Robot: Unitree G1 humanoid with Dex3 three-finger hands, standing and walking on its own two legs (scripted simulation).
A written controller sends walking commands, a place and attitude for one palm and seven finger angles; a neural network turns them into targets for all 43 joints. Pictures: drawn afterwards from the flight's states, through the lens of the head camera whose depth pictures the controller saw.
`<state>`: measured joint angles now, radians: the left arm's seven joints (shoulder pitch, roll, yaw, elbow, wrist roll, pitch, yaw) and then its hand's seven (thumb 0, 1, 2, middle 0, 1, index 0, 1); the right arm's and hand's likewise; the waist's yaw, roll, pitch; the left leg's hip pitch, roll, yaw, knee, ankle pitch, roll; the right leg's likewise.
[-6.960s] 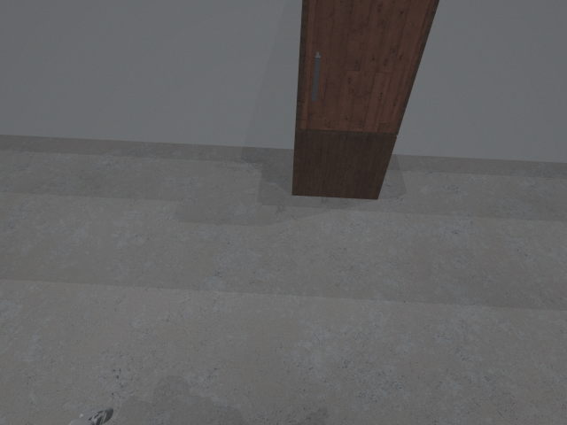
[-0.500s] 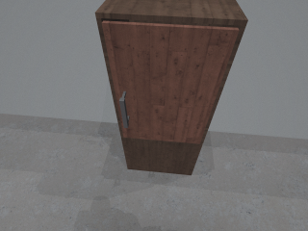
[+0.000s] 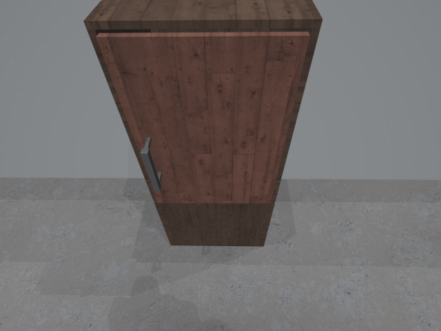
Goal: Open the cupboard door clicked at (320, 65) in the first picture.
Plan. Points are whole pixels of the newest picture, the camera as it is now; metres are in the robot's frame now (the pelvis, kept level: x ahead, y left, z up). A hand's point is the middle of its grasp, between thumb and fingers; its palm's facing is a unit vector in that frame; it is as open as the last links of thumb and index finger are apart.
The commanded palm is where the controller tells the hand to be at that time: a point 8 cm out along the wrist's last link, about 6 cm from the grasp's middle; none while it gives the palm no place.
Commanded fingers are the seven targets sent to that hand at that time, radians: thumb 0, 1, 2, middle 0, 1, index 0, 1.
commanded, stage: come to a stop and stand still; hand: left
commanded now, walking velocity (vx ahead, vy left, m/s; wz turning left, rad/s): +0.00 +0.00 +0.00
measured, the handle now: (153, 165) +0.55 +0.21 -0.10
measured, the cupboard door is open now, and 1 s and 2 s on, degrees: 0 0 0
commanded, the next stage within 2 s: look again from close up in 0.40 s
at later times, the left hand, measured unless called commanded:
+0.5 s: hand out of the picture +0.00 +0.16 -0.17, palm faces +0.04 -0.98 -0.18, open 7.3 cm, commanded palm none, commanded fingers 0.00 0.90 0.90 -0.20 -0.30 -0.20 -0.30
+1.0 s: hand out of the picture +0.01 +0.20 -0.17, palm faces -0.01 -0.98 -0.21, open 7.4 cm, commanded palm none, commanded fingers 0.00 0.90 0.90 -0.20 -0.30 -0.20 -0.30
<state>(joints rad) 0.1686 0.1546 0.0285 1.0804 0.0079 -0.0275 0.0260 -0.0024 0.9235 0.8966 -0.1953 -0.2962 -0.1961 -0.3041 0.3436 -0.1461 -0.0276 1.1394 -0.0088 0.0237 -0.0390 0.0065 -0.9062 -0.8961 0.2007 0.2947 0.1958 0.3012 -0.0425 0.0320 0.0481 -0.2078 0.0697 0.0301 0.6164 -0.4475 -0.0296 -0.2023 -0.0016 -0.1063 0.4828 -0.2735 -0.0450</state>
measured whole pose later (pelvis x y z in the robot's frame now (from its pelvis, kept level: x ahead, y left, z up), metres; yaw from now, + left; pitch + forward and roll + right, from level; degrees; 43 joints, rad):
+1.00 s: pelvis +0.00 +0.03 +0.00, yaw -2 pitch -1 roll +1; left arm 0.29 0.16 -0.01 1.10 0.01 -0.01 0.03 0.00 0.91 0.90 -0.19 -0.30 -0.19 -0.30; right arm 0.33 -0.13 0.02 1.09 -0.02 -0.02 -0.02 0.01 -0.91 -0.90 0.20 0.29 0.20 0.30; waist 0.00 0.00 0.03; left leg -0.19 0.00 0.09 0.46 -0.26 0.02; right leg -0.22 -0.05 -0.06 0.50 -0.28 0.01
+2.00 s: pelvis -0.05 +0.01 -0.11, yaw +0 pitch +17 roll -2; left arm 0.29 0.29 0.35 0.15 -0.35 -0.43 -0.36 0.00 0.03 0.52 -0.26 -0.86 -0.26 -0.87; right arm 0.30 -0.23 -0.03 0.61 0.03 -0.21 -0.05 0.02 -0.90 -0.90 0.21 0.30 0.20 0.30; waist -0.02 0.02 -0.15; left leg -1.04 0.07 0.00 1.26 -0.52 -0.01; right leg -1.01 -0.03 -0.11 1.22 -0.52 -0.03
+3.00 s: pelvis -0.04 +0.03 -0.11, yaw -1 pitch +21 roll -3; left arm 0.05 0.41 0.44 0.35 -0.38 -0.41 -0.53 -0.02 -0.50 0.30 -0.30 -1.20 -0.30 -1.20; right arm 0.26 -0.29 0.01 0.54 0.03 -0.21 -0.04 0.01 -0.90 -0.90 0.20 0.30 0.20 0.30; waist -0.03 0.01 -0.15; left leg -1.10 0.05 0.00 1.29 -0.55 0.02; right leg -1.05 -0.04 -0.11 1.23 -0.53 -0.01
